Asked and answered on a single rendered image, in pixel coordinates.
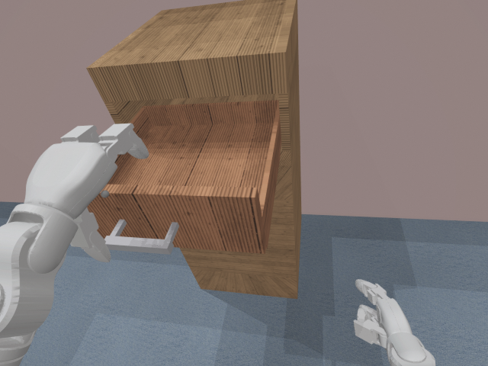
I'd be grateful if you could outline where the left robot hand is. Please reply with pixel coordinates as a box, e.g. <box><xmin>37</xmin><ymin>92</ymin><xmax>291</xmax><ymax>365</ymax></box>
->
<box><xmin>24</xmin><ymin>124</ymin><xmax>149</xmax><ymax>262</ymax></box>

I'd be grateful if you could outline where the right robot forearm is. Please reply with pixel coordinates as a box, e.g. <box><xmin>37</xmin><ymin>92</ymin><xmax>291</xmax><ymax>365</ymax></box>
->
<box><xmin>386</xmin><ymin>332</ymin><xmax>436</xmax><ymax>366</ymax></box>

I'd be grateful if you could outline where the drawer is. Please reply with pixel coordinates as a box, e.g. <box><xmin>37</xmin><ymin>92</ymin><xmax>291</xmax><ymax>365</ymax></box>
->
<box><xmin>87</xmin><ymin>100</ymin><xmax>281</xmax><ymax>254</ymax></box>

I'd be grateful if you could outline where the right robot hand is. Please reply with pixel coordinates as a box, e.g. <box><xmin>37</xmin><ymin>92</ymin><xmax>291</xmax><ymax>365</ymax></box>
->
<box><xmin>354</xmin><ymin>279</ymin><xmax>413</xmax><ymax>350</ymax></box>

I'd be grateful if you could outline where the handle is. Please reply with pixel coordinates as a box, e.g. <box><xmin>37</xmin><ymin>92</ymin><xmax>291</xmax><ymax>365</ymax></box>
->
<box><xmin>104</xmin><ymin>220</ymin><xmax>179</xmax><ymax>255</ymax></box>

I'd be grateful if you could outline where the left robot forearm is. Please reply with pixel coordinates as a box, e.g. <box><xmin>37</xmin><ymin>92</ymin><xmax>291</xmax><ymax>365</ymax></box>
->
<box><xmin>0</xmin><ymin>203</ymin><xmax>79</xmax><ymax>366</ymax></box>

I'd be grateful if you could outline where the cabinet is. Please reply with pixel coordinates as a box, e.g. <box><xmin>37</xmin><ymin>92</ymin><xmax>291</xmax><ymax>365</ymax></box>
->
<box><xmin>86</xmin><ymin>0</ymin><xmax>301</xmax><ymax>299</ymax></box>

